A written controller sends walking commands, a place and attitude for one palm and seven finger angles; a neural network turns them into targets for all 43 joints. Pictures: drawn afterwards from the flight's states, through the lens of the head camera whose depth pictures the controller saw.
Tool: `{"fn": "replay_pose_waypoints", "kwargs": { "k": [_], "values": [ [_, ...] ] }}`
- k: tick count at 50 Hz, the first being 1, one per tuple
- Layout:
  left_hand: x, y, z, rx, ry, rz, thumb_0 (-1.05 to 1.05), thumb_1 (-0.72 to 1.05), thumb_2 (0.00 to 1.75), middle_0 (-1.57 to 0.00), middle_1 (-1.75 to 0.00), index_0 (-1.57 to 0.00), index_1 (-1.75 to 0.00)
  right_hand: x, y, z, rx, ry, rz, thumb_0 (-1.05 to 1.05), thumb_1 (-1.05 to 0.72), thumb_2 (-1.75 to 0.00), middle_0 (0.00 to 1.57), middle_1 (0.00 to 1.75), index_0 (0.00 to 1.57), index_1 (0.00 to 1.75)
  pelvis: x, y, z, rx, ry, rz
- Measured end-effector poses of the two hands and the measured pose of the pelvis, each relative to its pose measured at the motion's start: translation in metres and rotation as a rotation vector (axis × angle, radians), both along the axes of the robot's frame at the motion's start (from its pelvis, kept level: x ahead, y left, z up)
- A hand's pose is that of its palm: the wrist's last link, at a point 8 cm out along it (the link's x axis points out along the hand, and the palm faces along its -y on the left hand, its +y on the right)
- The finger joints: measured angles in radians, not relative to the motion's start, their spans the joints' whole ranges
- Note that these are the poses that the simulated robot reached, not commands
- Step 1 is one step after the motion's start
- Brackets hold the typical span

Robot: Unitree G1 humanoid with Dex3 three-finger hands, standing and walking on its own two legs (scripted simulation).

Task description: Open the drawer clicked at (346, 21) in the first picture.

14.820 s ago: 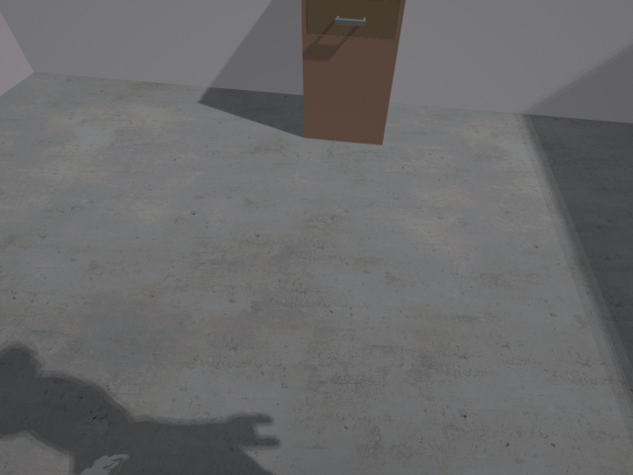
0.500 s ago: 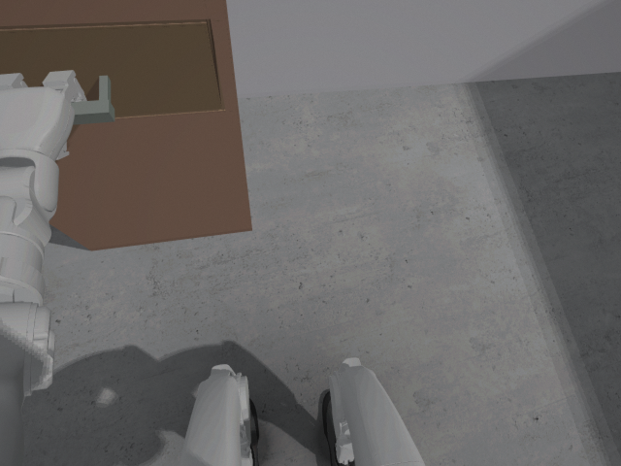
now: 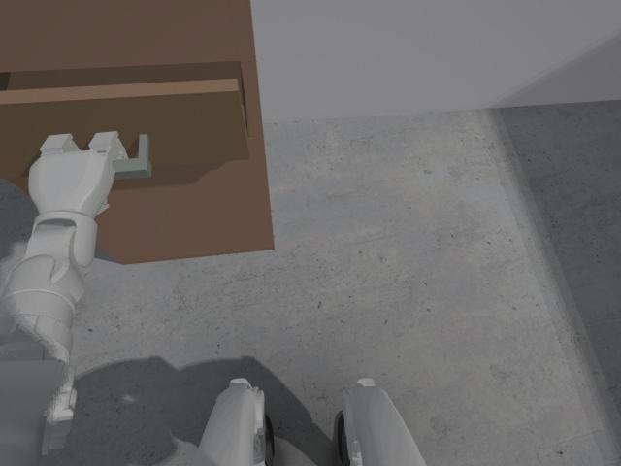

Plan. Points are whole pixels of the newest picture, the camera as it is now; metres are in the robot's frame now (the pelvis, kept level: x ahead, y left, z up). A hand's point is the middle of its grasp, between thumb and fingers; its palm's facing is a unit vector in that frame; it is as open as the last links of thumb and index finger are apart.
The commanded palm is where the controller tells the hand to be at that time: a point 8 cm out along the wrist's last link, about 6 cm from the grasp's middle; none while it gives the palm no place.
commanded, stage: pull the drawer open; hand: left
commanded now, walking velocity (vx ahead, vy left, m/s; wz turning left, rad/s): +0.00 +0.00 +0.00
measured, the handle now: (98, 158) +0.50 +0.28 -0.01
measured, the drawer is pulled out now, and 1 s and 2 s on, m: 0.04 0.16 0.28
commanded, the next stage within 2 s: none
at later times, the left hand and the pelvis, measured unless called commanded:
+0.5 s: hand (94, 242) +0.40 +0.28 -0.04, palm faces -0.05 -0.03 -1.00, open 5.2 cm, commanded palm +0.37 +0.26 +0.01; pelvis +0.00 -0.01 +0.01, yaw +1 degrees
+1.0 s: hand (90, 284) +0.34 +0.27 -0.04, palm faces -0.04 -0.03 -1.00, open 5.2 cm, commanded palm +0.31 +0.26 +0.01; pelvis +0.00 -0.01 +0.02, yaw +2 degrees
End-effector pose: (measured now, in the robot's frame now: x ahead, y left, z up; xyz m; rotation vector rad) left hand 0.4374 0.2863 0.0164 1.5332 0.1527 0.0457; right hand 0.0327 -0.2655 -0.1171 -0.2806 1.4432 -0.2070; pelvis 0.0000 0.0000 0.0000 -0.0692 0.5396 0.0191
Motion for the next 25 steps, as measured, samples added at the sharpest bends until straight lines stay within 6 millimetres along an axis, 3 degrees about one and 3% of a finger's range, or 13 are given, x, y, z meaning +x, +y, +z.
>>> {"fn": "replay_pose_waypoints", "kwargs": {
  "k": [13,25],
  "values": [
    [-0.036,-0.005,-0.001,0.002,-0.018,0.011,0.01,0.79,0.86,-0.33,-1.35,-0.41,-1.35,0.046,-0.003,0.006,0.013,-0.102,0.051,0.0,-0.9,-0.9,0.2,0.3,0.2,0.3,0.003,-0.003,0.009,0.009,-0.038,0.01],
    [-0.06,-0.009,-0.001,0.012,-0.017,0.03,0.01,0.79,0.86,-0.33,-1.35,-0.41,-1.35,0.054,-0.004,0.006,0.024,-0.134,0.06,0.0,-0.9,-0.9,0.2,0.3,0.2,0.3,0.001,-0.007,0.011,0.017,-0.061,0.015]
  ]
}}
